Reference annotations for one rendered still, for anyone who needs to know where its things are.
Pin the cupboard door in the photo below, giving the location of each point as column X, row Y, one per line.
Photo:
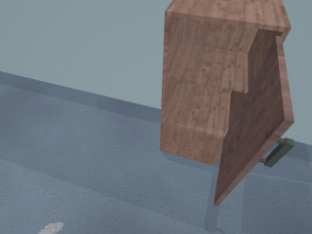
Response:
column 264, row 115

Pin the robot left hand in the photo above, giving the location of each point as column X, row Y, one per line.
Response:
column 52, row 228

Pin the handle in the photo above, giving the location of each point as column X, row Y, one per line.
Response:
column 285, row 145

